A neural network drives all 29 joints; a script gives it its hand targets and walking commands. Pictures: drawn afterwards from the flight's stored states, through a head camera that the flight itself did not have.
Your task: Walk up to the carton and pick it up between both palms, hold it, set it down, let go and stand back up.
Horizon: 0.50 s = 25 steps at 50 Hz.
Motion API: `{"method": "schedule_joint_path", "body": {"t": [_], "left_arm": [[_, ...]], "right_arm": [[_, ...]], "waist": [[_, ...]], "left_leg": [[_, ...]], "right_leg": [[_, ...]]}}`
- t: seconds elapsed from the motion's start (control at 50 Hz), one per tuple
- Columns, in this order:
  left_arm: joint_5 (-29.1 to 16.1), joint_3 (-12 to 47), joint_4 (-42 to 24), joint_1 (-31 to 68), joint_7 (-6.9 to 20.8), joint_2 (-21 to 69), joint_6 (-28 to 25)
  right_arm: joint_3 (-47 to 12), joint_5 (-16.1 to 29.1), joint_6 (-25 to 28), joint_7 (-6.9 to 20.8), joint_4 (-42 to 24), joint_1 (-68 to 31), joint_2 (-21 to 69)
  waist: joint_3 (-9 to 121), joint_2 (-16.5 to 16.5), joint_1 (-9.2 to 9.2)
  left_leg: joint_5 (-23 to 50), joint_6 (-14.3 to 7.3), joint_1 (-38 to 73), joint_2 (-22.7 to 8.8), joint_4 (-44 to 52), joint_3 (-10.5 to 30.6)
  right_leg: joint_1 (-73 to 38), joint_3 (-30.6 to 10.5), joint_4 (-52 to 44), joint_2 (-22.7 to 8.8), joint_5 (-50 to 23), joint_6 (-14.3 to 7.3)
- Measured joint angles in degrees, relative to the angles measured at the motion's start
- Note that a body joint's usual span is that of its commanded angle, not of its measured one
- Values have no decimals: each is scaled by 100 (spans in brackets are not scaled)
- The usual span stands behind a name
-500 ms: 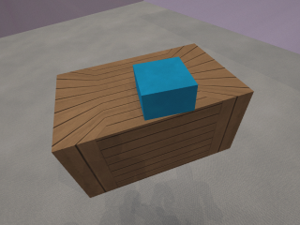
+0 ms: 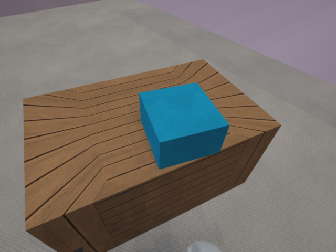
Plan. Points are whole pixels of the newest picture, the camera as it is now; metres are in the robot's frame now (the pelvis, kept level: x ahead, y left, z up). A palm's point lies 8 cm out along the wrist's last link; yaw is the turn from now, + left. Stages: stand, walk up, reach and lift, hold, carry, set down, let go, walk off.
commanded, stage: walk up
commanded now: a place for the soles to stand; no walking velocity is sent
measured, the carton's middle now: (179, 122) +0.63 -0.05 -0.11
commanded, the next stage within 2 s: none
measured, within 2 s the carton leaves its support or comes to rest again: neither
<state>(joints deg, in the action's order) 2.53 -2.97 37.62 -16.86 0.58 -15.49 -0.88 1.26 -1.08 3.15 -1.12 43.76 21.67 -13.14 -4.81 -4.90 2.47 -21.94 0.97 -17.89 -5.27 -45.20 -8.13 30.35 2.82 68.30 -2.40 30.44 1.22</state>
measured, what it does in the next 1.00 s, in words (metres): steps on the spot: right foot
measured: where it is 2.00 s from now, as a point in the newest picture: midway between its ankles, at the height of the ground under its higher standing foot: outside the picture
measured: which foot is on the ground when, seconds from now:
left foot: down 0.00-1.00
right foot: up 0.00-0.10, down 0.12-0.82, up 0.84-1.00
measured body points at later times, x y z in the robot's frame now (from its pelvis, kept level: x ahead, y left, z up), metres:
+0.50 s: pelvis +0.04 -0.01 +0.01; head +0.06 +0.00 +0.46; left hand +0.18 +0.24 -0.10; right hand +0.17 -0.24 -0.11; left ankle +0.02 +0.10 -0.70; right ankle +0.13 -0.12 -0.70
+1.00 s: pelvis +0.06 -0.06 +0.02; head +0.06 -0.02 +0.46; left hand +0.16 +0.23 -0.11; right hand +0.10 -0.33 -0.10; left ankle +0.02 +0.10 -0.70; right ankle +0.15 -0.18 -0.66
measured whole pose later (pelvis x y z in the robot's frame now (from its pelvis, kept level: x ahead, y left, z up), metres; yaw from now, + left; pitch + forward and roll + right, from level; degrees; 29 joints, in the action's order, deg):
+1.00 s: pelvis +0.06 -0.06 +0.02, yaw +6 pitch -3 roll +3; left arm 5.3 -2.7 44.1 -9.5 3.8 -19.6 4.0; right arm 2.5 -2.1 2.4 -5.6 46.6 24.2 -11.6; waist -3.6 -7.2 0.4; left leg -20.6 2.8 -11.3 -0.2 -34.4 1.5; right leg 32.0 0.4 57.5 -6.1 20.9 4.8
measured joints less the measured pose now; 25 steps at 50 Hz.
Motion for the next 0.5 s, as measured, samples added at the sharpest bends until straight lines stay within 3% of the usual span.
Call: {"method": "schedule_joint_path", "body": {"t": [0.06,0.12,0.18,0.26,0.3,0.36,0.4,0.5], "left_arm": [[-40,31,-71,342,-4,90,39],[-73,70,-77,555,-2,218,24],[-89,101,7,719,-27,340,20],[-261,193,90,837,-107,445,201],[-231,219,102,909,-144,455,268],[-150,228,133,1038,-135,352,309],[-151,219,211,1076,-100,255,317],[-213,260,435,865,-37,227,249]], "right_arm": [[-6,-47,-14,-43,120,96,-68],[-61,-73,-92,-19,29,-4,-131],[-130,19,-221,12,-89,-402,-180],[-189,95,-462,-85,-257,-871,-147],[-180,96,-488,-102,-260,-1017,-112],[-152,95,-407,-94,-251,-1109,-24],[-171,85,-353,-66,-209,-1103,82],[-213,139,-336,36,-56,-996,79]], "waist": [[-147,29,100],[-231,183,123],[-417,457,16],[-466,631,-98],[-418,694,-156],[-375,645,-227],[-360,455,-288],[-6,443,-316]], "left_leg": [[54,54,256,-15,327,-43],[-98,136,216,-104,179,11],[-427,111,-53,-252,-483,267],[-1587,20,-277,122,-1078,664],[-1377,-7,-263,244,-930,676],[-274,-87,3,373,-151,579],[-225,-142,124,491,5,498],[-216,-130,245,408,320,594]], "right_leg": [[34,61,-999,-97,-577,-38],[-358,123,-2326,-121,-2053,-174],[-483,224,-2403,69,-1611,-315],[-463,289,-2345,37,-1487,-327],[-444,347,-2408,2,-1521,-319],[-378,374,-2367,-87,-1524,-278],[-431,282,-2408,-186,-1549,-212],[-714,393,-3002,-72,-1801,-221]]}}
